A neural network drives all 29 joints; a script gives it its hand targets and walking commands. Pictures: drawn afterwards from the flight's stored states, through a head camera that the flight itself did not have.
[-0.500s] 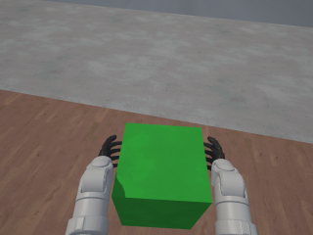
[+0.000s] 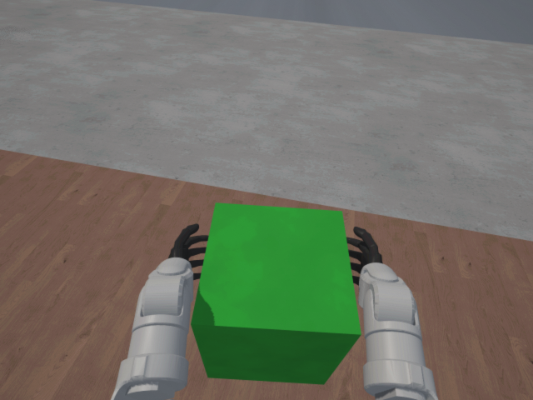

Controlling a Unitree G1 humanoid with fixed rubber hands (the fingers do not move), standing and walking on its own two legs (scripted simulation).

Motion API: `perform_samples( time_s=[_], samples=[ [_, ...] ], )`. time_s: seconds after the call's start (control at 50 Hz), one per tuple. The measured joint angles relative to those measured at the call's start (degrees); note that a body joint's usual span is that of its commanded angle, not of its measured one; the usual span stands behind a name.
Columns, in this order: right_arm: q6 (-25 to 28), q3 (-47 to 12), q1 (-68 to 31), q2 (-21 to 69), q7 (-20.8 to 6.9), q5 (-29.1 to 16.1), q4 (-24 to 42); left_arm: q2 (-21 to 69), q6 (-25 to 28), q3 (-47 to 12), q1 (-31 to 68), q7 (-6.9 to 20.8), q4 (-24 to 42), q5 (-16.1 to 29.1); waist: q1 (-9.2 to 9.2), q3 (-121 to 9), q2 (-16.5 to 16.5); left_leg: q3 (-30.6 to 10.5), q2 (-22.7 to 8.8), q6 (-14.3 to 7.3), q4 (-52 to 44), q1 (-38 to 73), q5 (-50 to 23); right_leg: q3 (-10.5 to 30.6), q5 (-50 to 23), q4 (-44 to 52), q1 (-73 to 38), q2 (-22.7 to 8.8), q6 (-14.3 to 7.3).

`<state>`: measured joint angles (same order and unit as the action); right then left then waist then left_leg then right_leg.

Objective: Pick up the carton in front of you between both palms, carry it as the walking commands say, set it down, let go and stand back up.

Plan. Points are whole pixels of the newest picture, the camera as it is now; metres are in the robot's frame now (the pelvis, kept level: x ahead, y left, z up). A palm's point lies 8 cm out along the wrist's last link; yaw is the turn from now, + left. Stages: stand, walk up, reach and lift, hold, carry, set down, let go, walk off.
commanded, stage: hold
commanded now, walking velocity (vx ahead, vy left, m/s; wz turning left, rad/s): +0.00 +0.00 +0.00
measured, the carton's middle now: (272, 297) +0.28 +0.00 -0.02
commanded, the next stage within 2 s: carry in 0.38 s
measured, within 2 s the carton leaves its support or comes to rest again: neither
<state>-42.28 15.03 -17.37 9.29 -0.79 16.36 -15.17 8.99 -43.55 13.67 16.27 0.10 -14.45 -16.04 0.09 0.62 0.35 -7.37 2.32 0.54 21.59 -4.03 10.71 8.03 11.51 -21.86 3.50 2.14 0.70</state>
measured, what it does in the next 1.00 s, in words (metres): walks ahead: left foot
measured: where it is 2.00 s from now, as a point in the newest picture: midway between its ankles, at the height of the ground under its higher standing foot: (276, 272)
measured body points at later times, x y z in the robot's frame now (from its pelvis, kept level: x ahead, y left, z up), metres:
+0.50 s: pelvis +0.02 +0.00 +0.00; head -0.02 +0.00 +0.44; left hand +0.31 +0.15 +0.04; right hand +0.32 -0.16 +0.05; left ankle +0.02 +0.13 -0.74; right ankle +0.01 -0.13 -0.74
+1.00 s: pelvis +0.21 -0.03 +0.00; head +0.21 -0.03 +0.45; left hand +0.50 +0.11 +0.07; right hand +0.48 -0.20 +0.07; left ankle +0.10 +0.09 -0.74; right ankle +0.26 -0.13 -0.72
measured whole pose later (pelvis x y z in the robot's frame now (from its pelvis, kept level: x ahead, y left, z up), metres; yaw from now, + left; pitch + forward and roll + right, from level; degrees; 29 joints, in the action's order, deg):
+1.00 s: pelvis +0.21 -0.03 +0.00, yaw -2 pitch +6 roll -1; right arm -69.0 5.0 -8.2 7.6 6.0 5.6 20.6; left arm 7.4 -69.5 6.5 7.3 -5.6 20.7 -5.0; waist 1.6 -7.3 -2.3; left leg 8.1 -3.8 1.0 19.3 -5.4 19.4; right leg -8.8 18.1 -36.0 28.6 -2.2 -0.4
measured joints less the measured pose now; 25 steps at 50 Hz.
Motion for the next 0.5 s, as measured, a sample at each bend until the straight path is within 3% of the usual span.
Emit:
perform_samples(
  time_s=[0.38,0.5],
  samples=[
    [-0.9,-2.2,2.3,-0.6,0.3,-0.8,2.1,-0.5,-0.9,-2.1,-2.3,-0.2,2.2,0.7,-0.15,-1.0,0.0,0.3,-0.2,0.0,-0.5,-0.1,0.2,-0.2,0.2,0.5,0.2,0.0,-0.1],
    [-2.7,-4.6,4.2,-1.0,1.3,-2.8,6.5,-1.0,-2.4,-3.5,-4.5,-1.1,6.8,2.9,-0.59,-6.4,-0.3,3.9,-1.7,-0.2,5.3,-7.5,7.0,-3.5,9.8,-7.4,8.8,-1.6,-0.4]
  ],
)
